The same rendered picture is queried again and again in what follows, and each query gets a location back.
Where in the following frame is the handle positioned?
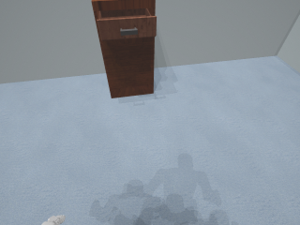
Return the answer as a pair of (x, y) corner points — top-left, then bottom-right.
(120, 27), (138, 36)

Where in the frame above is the cabinet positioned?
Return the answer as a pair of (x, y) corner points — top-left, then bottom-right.
(91, 0), (156, 98)

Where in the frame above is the drawer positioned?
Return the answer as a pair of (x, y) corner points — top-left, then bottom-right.
(97, 8), (157, 41)

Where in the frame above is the robot left hand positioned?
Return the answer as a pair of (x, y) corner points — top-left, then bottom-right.
(41, 215), (66, 225)

